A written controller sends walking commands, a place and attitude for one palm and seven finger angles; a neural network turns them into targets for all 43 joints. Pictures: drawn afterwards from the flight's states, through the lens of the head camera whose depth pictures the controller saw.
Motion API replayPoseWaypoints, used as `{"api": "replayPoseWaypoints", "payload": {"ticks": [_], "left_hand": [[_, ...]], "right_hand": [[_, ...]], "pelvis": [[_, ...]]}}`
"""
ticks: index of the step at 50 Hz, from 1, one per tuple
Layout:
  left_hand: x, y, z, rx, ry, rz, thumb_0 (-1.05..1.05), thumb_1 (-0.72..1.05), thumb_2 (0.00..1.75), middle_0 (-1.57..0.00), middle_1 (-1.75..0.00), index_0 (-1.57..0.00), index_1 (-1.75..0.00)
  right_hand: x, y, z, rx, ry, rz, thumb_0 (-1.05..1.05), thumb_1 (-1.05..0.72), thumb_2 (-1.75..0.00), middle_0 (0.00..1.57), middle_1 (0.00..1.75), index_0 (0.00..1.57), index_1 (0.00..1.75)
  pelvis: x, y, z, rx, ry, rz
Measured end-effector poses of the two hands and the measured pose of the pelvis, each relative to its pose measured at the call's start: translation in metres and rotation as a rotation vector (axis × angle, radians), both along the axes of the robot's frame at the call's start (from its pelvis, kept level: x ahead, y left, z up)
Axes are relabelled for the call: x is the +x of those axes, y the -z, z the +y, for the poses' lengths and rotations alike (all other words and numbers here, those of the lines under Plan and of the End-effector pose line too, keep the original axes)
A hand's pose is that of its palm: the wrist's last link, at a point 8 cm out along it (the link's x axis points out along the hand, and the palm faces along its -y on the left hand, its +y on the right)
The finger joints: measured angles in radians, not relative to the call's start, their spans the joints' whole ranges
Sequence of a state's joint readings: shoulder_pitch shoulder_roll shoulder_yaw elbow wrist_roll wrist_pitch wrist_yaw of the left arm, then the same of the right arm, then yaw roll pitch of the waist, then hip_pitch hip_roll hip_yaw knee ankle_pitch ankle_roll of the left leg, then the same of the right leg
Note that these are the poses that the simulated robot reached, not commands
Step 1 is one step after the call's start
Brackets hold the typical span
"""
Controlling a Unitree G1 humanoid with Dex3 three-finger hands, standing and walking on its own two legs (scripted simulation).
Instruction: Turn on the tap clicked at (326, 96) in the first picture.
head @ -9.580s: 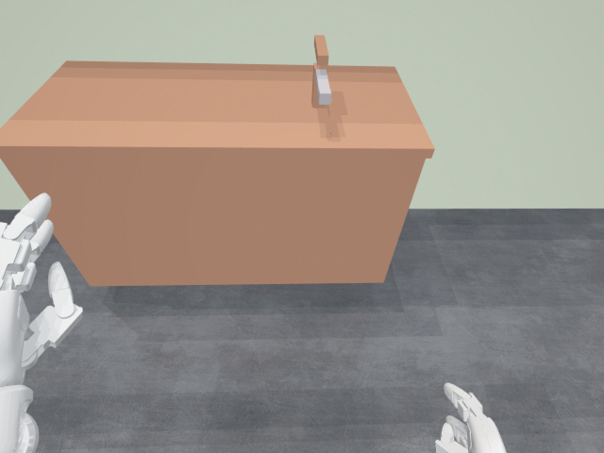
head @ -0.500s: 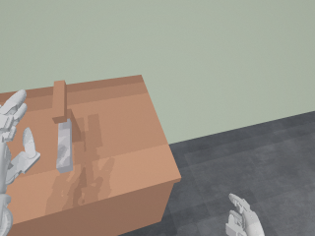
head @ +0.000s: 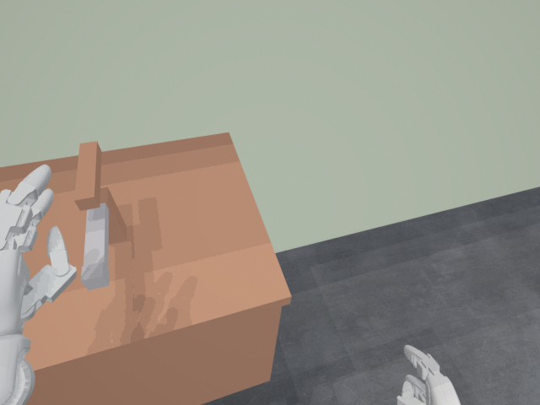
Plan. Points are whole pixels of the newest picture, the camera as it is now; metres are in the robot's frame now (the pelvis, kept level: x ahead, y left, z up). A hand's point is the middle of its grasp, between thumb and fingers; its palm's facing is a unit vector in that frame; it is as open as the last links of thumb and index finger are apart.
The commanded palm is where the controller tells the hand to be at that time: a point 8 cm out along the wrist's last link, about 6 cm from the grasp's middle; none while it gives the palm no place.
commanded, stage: shuffle to correct the standing spot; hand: left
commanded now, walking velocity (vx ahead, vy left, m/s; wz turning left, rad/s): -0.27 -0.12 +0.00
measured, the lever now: (95, 276) +0.27 +0.28 +0.04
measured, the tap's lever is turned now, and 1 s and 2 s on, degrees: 0 0 0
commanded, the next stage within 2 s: come to a stop and stand still in 0.78 s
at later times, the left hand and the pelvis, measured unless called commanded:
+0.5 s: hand (66, 304) +0.18 +0.22 +0.17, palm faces +0.34 -0.84 -0.42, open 7.4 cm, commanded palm +0.12 +0.26 +0.17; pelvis -0.04 -0.02 -0.01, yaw +0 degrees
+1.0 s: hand (85, 379) +0.12 +0.18 +0.17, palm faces +0.32 -0.80 -0.50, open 7.4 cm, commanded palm +0.04 +0.23 +0.17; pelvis -0.12 -0.05 -0.04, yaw +0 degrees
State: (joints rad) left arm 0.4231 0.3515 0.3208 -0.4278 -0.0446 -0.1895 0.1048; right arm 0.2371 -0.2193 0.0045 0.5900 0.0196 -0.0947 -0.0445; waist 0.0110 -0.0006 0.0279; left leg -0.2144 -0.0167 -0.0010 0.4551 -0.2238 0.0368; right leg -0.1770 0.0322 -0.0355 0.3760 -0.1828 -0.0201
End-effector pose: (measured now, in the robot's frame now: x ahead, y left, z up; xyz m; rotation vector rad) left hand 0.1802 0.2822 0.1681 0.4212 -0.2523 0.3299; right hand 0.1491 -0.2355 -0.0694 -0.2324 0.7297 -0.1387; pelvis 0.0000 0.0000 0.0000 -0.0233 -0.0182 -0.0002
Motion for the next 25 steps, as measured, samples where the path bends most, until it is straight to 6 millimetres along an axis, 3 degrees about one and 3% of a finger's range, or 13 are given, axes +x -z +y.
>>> {"api": "replayPoseWaypoints", "payload": {"ticks": [7,15,25], "left_hand": [[0.001,-0.014,0.0,0.051,0.027,-0.042,0.01,0.89,0.9,-0.21,-0.3,-0.21,-0.3],[-0.013,-0.009,-0.01,0.073,0.046,-0.015,0.01,0.89,0.9,-0.21,-0.3,-0.21,-0.3],[-0.042,-0.018,-0.022,0.112,0.066,-0.091,0.01,0.88,0.9,-0.21,-0.3,-0.22,-0.3]], "right_hand": [[0.006,-0.004,0.004,0.008,-0.007,-0.027,0.01,-0.9,-0.9,0.21,0.3,0.2,0.3],[0.006,0.001,0.01,0.033,-0.047,-0.036,0.01,-0.9,-0.9,0.21,0.3,0.2,0.3],[-0.026,0.014,-0.005,0.001,-0.038,0.01,0.01,-0.9,-0.9,0.21,0.3,0.21,0.3]], "pelvis": [[-0.003,0.0,-0.001,0.007,0.011,0.006],[-0.018,0.004,-0.009,0.005,0.016,0.023],[-0.042,0.011,-0.018,0.004,-0.007,0.049]]}}
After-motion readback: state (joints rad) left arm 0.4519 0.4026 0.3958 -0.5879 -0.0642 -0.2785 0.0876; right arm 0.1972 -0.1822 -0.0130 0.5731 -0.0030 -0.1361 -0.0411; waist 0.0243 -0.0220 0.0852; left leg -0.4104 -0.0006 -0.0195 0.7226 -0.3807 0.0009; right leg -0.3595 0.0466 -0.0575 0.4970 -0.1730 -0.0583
